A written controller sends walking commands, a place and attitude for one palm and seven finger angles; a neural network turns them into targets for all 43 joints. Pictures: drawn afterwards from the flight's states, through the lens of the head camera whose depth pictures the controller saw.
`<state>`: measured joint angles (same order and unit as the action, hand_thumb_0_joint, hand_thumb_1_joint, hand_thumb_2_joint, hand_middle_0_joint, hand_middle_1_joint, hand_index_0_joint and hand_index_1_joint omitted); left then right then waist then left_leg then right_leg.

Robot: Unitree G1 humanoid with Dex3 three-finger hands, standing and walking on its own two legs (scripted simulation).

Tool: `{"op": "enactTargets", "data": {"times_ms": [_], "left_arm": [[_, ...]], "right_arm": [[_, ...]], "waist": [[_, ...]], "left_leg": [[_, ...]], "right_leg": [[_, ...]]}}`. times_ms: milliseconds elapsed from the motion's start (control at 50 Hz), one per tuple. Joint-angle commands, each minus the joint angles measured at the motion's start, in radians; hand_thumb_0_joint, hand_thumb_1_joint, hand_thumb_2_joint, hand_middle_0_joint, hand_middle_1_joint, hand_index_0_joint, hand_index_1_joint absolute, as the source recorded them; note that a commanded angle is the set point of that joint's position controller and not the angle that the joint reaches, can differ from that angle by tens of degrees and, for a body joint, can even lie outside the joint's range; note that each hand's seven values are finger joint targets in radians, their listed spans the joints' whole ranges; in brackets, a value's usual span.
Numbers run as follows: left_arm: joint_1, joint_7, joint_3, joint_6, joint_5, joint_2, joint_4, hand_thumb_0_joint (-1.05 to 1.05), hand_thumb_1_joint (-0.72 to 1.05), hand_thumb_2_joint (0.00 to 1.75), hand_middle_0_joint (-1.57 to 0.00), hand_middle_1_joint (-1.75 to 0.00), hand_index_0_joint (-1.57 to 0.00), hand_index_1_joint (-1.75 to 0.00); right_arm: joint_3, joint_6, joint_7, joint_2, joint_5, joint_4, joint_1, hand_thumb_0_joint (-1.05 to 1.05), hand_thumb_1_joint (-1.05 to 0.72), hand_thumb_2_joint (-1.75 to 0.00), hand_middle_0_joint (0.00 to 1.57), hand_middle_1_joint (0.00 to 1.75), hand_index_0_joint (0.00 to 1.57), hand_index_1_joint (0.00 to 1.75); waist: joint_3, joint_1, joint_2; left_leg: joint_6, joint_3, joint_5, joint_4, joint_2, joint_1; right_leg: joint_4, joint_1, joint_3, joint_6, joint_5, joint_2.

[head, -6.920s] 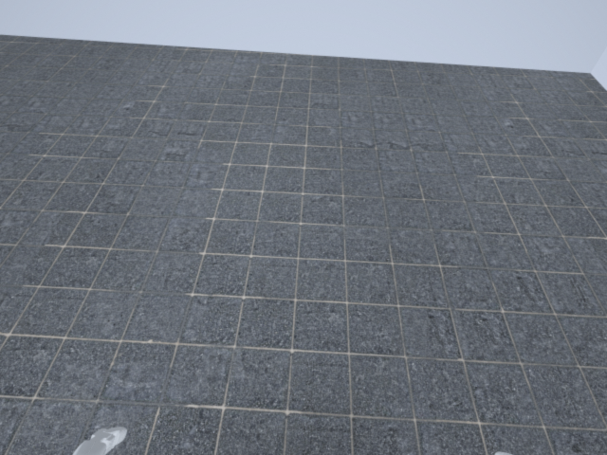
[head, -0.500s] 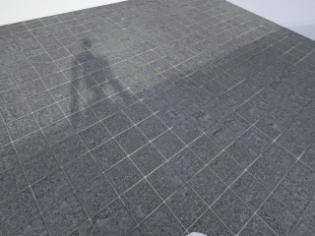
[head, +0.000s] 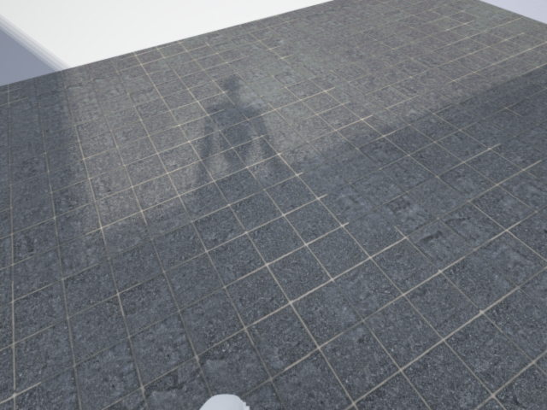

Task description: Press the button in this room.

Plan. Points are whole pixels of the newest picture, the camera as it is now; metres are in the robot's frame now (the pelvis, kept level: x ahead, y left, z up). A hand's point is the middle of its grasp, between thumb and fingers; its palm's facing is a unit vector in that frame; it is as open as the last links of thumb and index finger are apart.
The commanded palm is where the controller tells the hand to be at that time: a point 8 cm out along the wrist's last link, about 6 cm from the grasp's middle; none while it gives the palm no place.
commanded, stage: turn or walk to find it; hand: left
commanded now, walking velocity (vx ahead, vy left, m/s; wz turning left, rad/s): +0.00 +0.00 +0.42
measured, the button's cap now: out of the picture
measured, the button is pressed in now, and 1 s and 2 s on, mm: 0 0 0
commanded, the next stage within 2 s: none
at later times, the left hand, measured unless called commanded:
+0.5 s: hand out of the picture -0.02 +0.27 -0.17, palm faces +0.25 -0.94 -0.24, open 7.4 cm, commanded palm none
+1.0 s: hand out of the picture -0.07 +0.18 -0.15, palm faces +0.44 -0.86 -0.26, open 7.3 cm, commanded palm none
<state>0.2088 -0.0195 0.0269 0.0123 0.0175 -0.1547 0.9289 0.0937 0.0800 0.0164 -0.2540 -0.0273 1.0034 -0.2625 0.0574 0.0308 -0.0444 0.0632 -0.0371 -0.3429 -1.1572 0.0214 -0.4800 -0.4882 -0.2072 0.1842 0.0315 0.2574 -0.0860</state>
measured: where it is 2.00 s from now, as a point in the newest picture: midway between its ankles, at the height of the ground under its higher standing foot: outside the picture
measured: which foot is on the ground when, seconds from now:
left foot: up 0.00-0.20, down 0.22-0.70, up 0.72-1.00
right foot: down 0.00-0.22, up 0.24-0.66, down 0.68-1.00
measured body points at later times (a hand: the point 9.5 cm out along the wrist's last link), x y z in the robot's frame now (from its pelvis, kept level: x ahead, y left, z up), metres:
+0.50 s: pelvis -0.03 +0.05 +0.00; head -0.01 +0.07 +0.45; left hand -0.03 +0.32 -0.15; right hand +0.10 -0.17 -0.14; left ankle -0.04 +0.15 -0.74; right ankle -0.02 -0.11 -0.67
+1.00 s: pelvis -0.05 -0.02 +0.00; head -0.02 -0.03 +0.45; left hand -0.09 +0.23 -0.13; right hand +0.08 -0.24 -0.16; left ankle -0.15 +0.13 -0.65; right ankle -0.02 -0.09 -0.74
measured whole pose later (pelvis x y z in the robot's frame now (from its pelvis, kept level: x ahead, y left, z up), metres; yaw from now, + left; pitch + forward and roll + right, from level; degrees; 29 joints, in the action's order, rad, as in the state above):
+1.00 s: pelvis -0.05 -0.02 +0.00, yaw +26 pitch -1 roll +2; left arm 0.23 -0.02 0.03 0.00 0.02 -0.16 0.94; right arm 0.09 0.08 0.01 -0.26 -0.03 1.02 -0.24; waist 0.07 0.02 -0.04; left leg 0.08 -0.04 -0.37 -1.11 0.04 -0.46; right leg -0.49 -0.19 0.21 0.04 0.28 -0.08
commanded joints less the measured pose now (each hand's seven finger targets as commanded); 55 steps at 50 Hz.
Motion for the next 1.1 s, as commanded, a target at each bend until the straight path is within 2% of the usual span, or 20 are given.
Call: {"op": "enactTargets", "data": {"times_ms": [0, 100, 160, 180, 200, 220, 240, 260, 280, 360, 500, 620, 640, 660, 680, 700, 720, 740, 800, 1080], "left_arm": [[0.058, -0.019, 0.059, -0.021, 0.01, -0.217, -0.045, 0.0, 0.9, 0.9, -0.2, -0.3, -0.2, -0.3], [0.077, -0.015, 0.074, -0.014, 0.017, -0.259, -0.021, 0.0, 0.9, 0.9, -0.2, -0.3, -0.2, -0.3], [0.048, -0.01, 0.073, -0.005, 0.006, -0.253, -0.011, 0.0, 0.9, 0.9, -0.2, -0.3, -0.2, -0.3], [0.043, -0.009, 0.07, 0.002, -0.003, -0.23, -0.019, 0.0, 0.9, 0.9, -0.2, -0.3, -0.2, -0.3], [0.049, -0.004, 0.059, 0.011, -0.012, -0.169, -0.046, 0.0, 0.9, 0.9, -0.2, -0.3, -0.2, -0.3], [-0.019, -0.004, 0.041, 0.019, -0.003, -0.135, -0.079, 0.0, 0.9, 0.9, -0.2, -0.3, -0.2, -0.3], [-0.034, -0.003, 0.048, 0.026, -0.001, -0.158, -0.081, 0.0, 0.9, 0.9, -0.2, -0.3, -0.2, -0.3], [-0.036, -0.005, 0.051, 0.035, 0.005, -0.148, -0.059, 0.0, 0.9, 0.9, -0.2, -0.3, -0.2, -0.3], [-0.04, 0.0, 0.057, 0.035, 0.003, -0.165, -0.046, 0.0, 0.9, 0.9, -0.2, -0.3, -0.2, -0.3], [0.0, 0.01, 0.054, 0.023, 0.0, -0.161, -0.015, 0.0, 0.9, 0.9, -0.2, -0.3, -0.2, -0.3], [-0.063, 0.001, 0.045, 0.021, -0.007, -0.142, -0.058, 0.0, 0.9, 0.9, -0.2, -0.3, -0.2, -0.3], [0.031, -0.004, 0.046, 0.001, -0.014, -0.142, -0.046, 0.0, 0.9, 0.9, -0.2, -0.3, -0.2, -0.3], [0.064, -0.007, 0.05, -0.006, -0.011, -0.162, -0.039, 0.0, 0.9, 0.9, -0.2, -0.3, -0.2, -0.3], [0.098, -0.014, 0.062, -0.017, 0.002, -0.234, -0.036, 0.0, 0.9, 0.9, -0.2, -0.3, -0.2, -0.3], [0.097, -0.018, 0.079, -0.021, 0.012, -0.309, -0.044, 0.0, 0.9, 0.9, -0.2, -0.3, -0.2, -0.3], [0.089, -0.02, 0.072, -0.014, 0.003, -0.3, -0.058, 0.0, 0.9, 0.9, -0.2, -0.3, -0.2, -0.3], [0.018, -0.023, 0.073, -0.021, 0.001, -0.254, -0.068, 0.0, 0.9, 0.9, -0.2, -0.3, -0.2, -0.3], [-0.036, -0.019, 0.063, -0.017, -0.001, -0.232, -0.082, 0.0, 0.9, 0.9, -0.2, -0.3, -0.2, -0.3], [-0.062, -0.015, 0.044, -0.026, -0.003, -0.178, -0.09, 0.0, 0.9, 0.9, -0.2, -0.3, -0.2, -0.3], [0.097, -0.014, 0.067, -0.016, 0.016, -0.253, -0.006, 0.0, 0.9, 0.9, -0.2, -0.3, -0.2, -0.3]], "right_arm": [[-0.002, -0.021, -0.001, -0.042, 0.007, -0.087, 0.082, 0.0, -0.9, -0.9, 0.2, 0.3, 0.2, 0.3], [-0.018, -0.04, -0.005, -0.02, 0.019, -0.094, 0.091, 0.0, -0.9, -0.9, 0.2, 0.3, 0.2, 0.3], [-0.018, -0.052, -0.008, -0.034, 0.019, -0.075, 0.021, 0.0, -0.9, -0.9, 0.2, 0.3, 0.2, 0.3], [-0.012, -0.062, -0.008, -0.068, 0.017, -0.065, -0.022, 0.0, -0.9, -0.9, 0.2, 0.3, 0.2, 0.3], [0.008, -0.07, -0.012, -0.162, 0.008, -0.07, -0.043, 0.0, -0.9, -0.9, 0.2, 0.3, 0.2, 0.3], [0.021, -0.062, -0.02, -0.222, 0.007, -0.064, -0.075, 0.0, -0.9, -0.9, 0.2, 0.3, 0.2, 0.3], [0.016, -0.058, -0.022, -0.214, 0.002, -0.064, -0.054, 0.0, -0.9, -0.9, 0.2, 0.3, 0.2, 0.3], [0.008, -0.064, -0.03, -0.177, 0.002, -0.069, -0.008, 0.0, -0.9, -0.9, 0.2, 0.3, 0.2, 0.3], [-0.001, -0.063, -0.037, -0.151, 0.003, -0.08, 0.046, 0.0, -0.9, -0.9, 0.2, 0.3, 0.2, 0.3], [-0.011, -0.076, -0.04, -0.133, 0.01, -0.095, 0.063, 0.0, -0.9, -0.9, 0.2, 0.3, 0.2, 0.3], [0.003, -0.068, -0.036, -0.145, 0.003, -0.094, 0.014, 0.0, -0.9, -0.9, 0.2, 0.3, 0.2, 0.3], [0.012, -0.057, -0.028, -0.141, 0.005, -0.114, 0.063, 0.0, -0.9, -0.9, 0.2, 0.3, 0.2, 0.3], [0.011, -0.058, -0.025, -0.127, 0.011, -0.117, 0.069, 0.0, -0.9, -0.9, 0.2, 0.3, 0.2, 0.3], [0.006, -0.058, -0.018, -0.073, 0.021, -0.126, 0.06, 0.0, -0.9, -0.9, 0.2, 0.3, 0.2, 0.3], [-0.004, -0.058, -0.018, -0.026, 0.018, -0.16, 0.077, 0.0, -0.9, -0.9, 0.2, 0.3, 0.2, 0.3], [0.01, -0.046, -0.019, -0.079, 0.01, -0.158, 0.1, 0.0, -0.9, -0.9, 0.2, 0.3, 0.2, 0.3], [0.015, -0.031, -0.016, -0.082, 0.003, -0.128, 0.073, 0.0, -0.9, -0.9, 0.2, 0.3, 0.2, 0.3], [0.02, -0.023, -0.011, -0.08, 0.003, -0.103, 0.055, 0.0, -0.9, -0.9, 0.2, 0.3, 0.2, 0.3], [0.012, -0.02, 0.0, -0.053, 0.002, -0.061, -0.011, 0.0, -0.9, -0.9, 0.2, 0.3, 0.2, 0.3], [-0.023, -0.036, -0.006, -0.027, 0.02, -0.095, 0.133, 0.0, -0.9, -0.9, 0.2, 0.3, 0.2, 0.3]], "waist": [[-0.031, -0.066, 0.194], [-0.09, -0.081, 0.242], [-0.114, -0.034, 0.204], [-0.136, -0.004, 0.1], [-0.13, 0.007, -0.181], [-0.094, 0.034, -0.271], [-0.084, 0.026, -0.164], [-0.068, 0.011, -0.243], [-0.027, -0.004, -0.218], [-0.046, -0.024, -0.087], [-0.078, 0.011, -0.093], [-0.124, -0.04, -0.094], [-0.134, -0.058, -0.054], [-0.162, -0.073, 0.117], [-0.115, -0.083, 0.356], [-0.099, -0.09, 0.251], [-0.056, -0.052, 0.287], [-0.006, -0.026, 0.216], [-0.001, 0.004, 0.179], [-0.066, -0.084, 0.242]], "left_leg": [[0.015, 0.042, -0.075, 0.146, 0.027, -0.045], [-0.004, 0.106, -0.134, 0.409, 0.017, 0.079], [-0.02, 0.13, 0.056, 0.653, 0.003, 0.254], [-0.036, 0.083, 0.182, 0.765, 0.041, 0.369], [-0.127, -0.226, 0.384, 0.833, 0.257, 0.467], [-0.222, -0.329, 0.586, 0.861, 0.383, 0.416], [-0.256, -0.268, 0.474, 0.855, 0.389, 0.349], [-0.227, -0.236, 0.396, 0.876, 0.316, 0.3], [-0.214, -0.208, 0.362, 0.871, 0.278, 0.294], [-0.202, -0.136, 0.518, 0.841, 0.211, 0.348], [-0.241, -0.235, 0.51, 0.816, 0.224, 0.39], [-0.194, -0.265, 0.482, 0.726, 0.156, 0.246], [-0.152, -0.241, 0.39, 0.679, 0.114, 0.174], [-0.092, -0.155, 0.176, 0.542, 0.029, 0.02], [-0.031, -0.01, -0.205, 0.32, -0.097, -0.133], [-0.039, -0.056, -0.24, 0.136, -0.055, -0.085], [-0.04, -0.093, -0.18, 0.041, -0.03, -0.082], [-0.034, -0.075, -0.114, -0.033, -0.028, -0.08], [-0.007, -0.023, 0.011, -0.081, -0.014, -0.089], [-0.005, 0.099, -0.132, 0.368, 0.017, 0.078]], "right_leg": [[0.182, 0.095, -0.176, 0.094, -0.203, -0.27], [0.088, 0.137, -0.144, 0.113, -0.392, -0.296], [-0.022, 0.059, -0.071, 0.039, -0.351, -0.262], [-0.13, -0.034, -0.032, -0.01, -0.251, -0.224], [-0.322, -0.267, 0.02, -0.087, 0.086, -0.092], [-0.478, -0.348, -0.045, -0.106, 0.383, -0.032], [-0.566, -0.312, -0.106, -0.089, 0.348, -0.047], [-0.592, -0.326, -0.145, -0.091, 0.292, -0.054], [-0.627, -0.349, -0.148, -0.095, 0.23, -0.047], [-0.617, -0.33, -0.148, -0.113, 0.134, -0.025], [-0.426, -0.282, -0.16, -0.119, 0.202, 0.007], [-0.036, -0.003, -0.129, -0.096, 0.029, 0.058], [0.089, 0.103, -0.144, -0.09, -0.063, 0.028], [0.179, 0.249, -0.302, -0.046, -0.079, -0.138], [0.205, 0.242, -0.524, 0.073, -0.209, -0.37], [0.214, 0.09, -0.493, 0.136, -0.201, -0.408], [0.249, 0.005, -0.445, 0.123, -0.084, -0.348], [0.258, -0.041, -0.385, 0.095, -0.013, -0.294], [0.207, 0.004, -0.201, 0.045, -0.157, -0.198], [0.1, 0.119, -0.15, 0.119, -0.423, -0.295]]}}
